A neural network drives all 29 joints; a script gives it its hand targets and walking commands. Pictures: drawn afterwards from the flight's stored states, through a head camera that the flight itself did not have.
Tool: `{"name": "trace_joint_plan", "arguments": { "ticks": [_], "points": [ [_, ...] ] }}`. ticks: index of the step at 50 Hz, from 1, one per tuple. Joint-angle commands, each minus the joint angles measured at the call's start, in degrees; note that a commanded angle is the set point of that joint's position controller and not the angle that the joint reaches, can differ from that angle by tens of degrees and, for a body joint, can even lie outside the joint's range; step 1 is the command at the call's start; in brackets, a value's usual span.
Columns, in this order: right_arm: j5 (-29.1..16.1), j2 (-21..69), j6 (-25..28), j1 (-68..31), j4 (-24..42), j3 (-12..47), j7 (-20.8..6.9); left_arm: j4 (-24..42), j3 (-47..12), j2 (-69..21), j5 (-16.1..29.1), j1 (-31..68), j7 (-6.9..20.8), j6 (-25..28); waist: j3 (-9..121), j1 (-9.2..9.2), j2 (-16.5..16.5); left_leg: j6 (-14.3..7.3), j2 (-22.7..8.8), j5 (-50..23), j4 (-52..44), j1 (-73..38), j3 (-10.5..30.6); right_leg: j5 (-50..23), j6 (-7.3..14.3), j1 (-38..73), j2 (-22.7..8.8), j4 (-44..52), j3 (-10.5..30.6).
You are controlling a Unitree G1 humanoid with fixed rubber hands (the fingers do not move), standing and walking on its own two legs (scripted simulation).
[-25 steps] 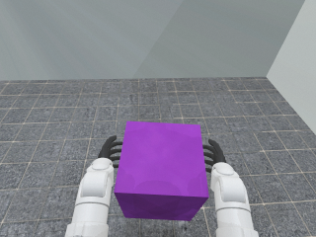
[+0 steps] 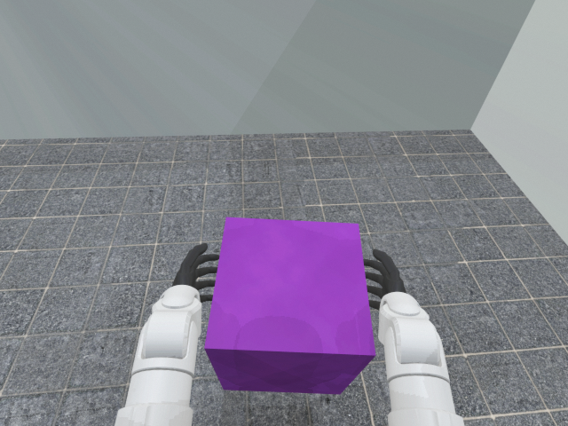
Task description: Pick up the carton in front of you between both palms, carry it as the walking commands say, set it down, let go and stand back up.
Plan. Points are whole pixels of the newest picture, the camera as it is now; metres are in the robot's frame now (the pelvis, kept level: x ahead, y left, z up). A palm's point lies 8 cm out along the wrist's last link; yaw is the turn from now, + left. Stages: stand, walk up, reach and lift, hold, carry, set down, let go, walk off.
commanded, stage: hold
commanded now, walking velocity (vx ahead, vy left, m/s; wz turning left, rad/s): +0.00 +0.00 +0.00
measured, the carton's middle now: (286, 311) +0.30 +0.01 -0.06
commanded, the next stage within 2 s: set down in 0.16 s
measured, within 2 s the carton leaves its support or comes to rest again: neither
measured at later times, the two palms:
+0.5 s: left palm (205, 273) +0.33 +0.14 +0.01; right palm (393, 302) +0.29 -0.15 +0.01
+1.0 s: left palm (213, 303) +0.38 +0.16 -0.19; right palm (352, 321) +0.36 -0.13 -0.19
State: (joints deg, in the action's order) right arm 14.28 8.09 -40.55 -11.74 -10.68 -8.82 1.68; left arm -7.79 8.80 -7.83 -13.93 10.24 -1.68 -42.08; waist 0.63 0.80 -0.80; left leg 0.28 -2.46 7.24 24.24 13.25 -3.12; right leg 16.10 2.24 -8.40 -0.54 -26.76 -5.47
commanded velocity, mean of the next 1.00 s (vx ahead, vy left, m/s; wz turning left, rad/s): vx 0.00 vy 0.00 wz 0.00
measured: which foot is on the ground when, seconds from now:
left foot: down 0.00-1.00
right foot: down 0.00-1.00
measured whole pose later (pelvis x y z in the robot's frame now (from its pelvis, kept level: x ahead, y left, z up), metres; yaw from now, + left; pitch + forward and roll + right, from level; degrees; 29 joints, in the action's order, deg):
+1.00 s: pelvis -0.04 +0.04 -0.12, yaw -9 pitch +35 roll -1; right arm 12.4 9.0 -12.5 -40.1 -31.3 -24.8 4.4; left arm -29.7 25.0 -5.3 -15.1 39.5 -0.6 -14.1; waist 7.1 2.4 -3.0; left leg 0.7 3.1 20.6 66.5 81.0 4.3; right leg 24.6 -1.6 -78.0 5.3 -67.5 4.7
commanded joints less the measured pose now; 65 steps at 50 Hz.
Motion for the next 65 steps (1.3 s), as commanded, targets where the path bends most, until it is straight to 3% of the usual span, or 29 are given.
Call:
{"name": "trace_joint_plan", "arguments": {
  "ticks": [1,10,16,21,24,27,31,35,39,42,45,50,57,65],
  "points": [
    [-12.67,51.82,2.96,-20.33,2.62,27.71,-13.03,5.3,-31.11,-51.11,14.65,25.25,14.16,3.24,14.66,-1.73,-1.99,-0.89,7.85,-14.96,-1.32,-13.17,7.24,-26.1,-1.2,7.19,3.25,6.96,12.42],
    [-14.32,53.48,2.68,-31.52,-0.88,28.47,-15.81,-2.22,-26.85,-53.74,11.84,29.14,14.66,3.39,8.66,1.22,-0.58,-1.47,8.17,0.1,-3.31,-12.25,6.48,-7.05,-1.97,2.13,3.41,9.13,11.23],
    [-8.61,51.91,6.1,-44.62,-16.42,17.26,-18.49,-16.79,-17.96,-57.57,8.2,43.07,15.66,5.24,4.57,0.3,1.29,-0.62,6.97,13.12,-2.19,-11.08,6.64,8.88,0.22,-6.79,4.16,6.78,9.69],
    [0.06,47.93,10.82,-50.75,-29.55,1.63,-17.1,-27.81,-5.0,-52.79,0.66,50.75,14.06,9.03,3.24,-0.87,2.1,-0.34,5.92,18.1,1.31,-6.06,8.08,9.91,1.23,-14.04,5.13,0.67,8.86],
    [4.97,43.63,13.1,-49.92,-32.5,-5.05,-14.91,-29.96,2.4,-46.03,-4.33,50.07,12.23,12.18,3.5,0.03,1.57,-0.58,6.52,14.23,4.67,-0.74,7.64,7.37,0.79,-18.5,5.57,-2.53,8.89],
    [7.14,40.15,16.77,-48.71,-32.57,-7.51,-13.33,-30.33,5.74,-40.65,-6.96,48.71,11.0,16.84,7.11,1.0,0.93,-0.43,7.24,6.73,8.8,4.14,6.54,2.64,-0.14,-23.04,6.43,-6.25,8.56],
    [5.64,41.45,24.37,-48.85,-31.59,-4.18,-12.58,-29.25,2.15,-41.52,-5.96,48.76,10.85,24.56,17.03,1.58,1.07,0.12,8.05,-3.34,14.81,7.87,6.45,-3.46,-0.92,-29.36,8.06,-11.83,8.46],
    [1.31,46.38,31.34,-52.07,-29.78,5.04,-12.43,-27.7,-7.89,-46.6,-1.37,52.86,11.23,31.55,32.55,0.65,0.98,0.53,8.54,-11.7,22.71,9.8,6.69,-8.75,-1.84,-36.24,9.24,-19.01,7.52],
    [-4.37,50.51,34.01,-56.06,-23.65,16.15,-11.6,-22.07,-18.74,-50.38,3.99,57.78,11.65,34.09,55.21,0.41,1.58,1.18,8.91,-19.91,31.4,9.13,6.5,-14.31,-3.05,-41.67,10.07,-26.6,6.7],
    [-7.03,52.54,33.19,-56.88,-20.66,21.19,-10.78,-19.96,-22.39,-50.49,5.8,58.16,12.05,33.23,63.79,1.5,1.53,1.44,9.34,-20.95,35.71,13.16,5.82,-15.08,-3.7,-45.3,10.37,-30.65,6.59],
    [-7.58,54.07,30.72,-56.92,-21.47,21.64,-10.76,-21.48,-21.58,-49.85,5.56,57.75,13.36,30.97,61.27,2.58,0.89,1.33,9.79,-13.03,37.45,23.23,4.59,-10.34,-4.14,-49.11,10.45,-32.96,6.67],
    [-6.82,54.77,27.01,-58.85,-25.92,17.42,-10.98,-27.01,-16.31,-47.76,3.89,58.69,15.58,27.53,52.92,4.04,-0.18,0.63,10.24,-2.56,39.92,36.53,3.35,-2.54,-4.75,-57.17,10.54,-35.76,6.49],
    [-6.09,52.11,27.79,-63.77,-28.8,13.36,-8.8,-31.63,-11.14,-43.99,3.44,62.71,16.43,27.72,54.17,4.89,-0.83,0.59,10.41,-3.5,46.88,45.97,3.11,-2.84,-5.41,-65.8,11.35,-42.64,5.85],
    [-8.11,49.24,29.81,-71.92,-27.54,14.33,-4.89,-32.19,-11.18,-40.57,6.27,69.53,15.5,28.74,62.15,6.12,-0.57,1.71,10.72,-4.51,55.67,52.1,2.01,-2.11,-5.61,-71.01,12.98,-52.14,4.17]
  ]
}}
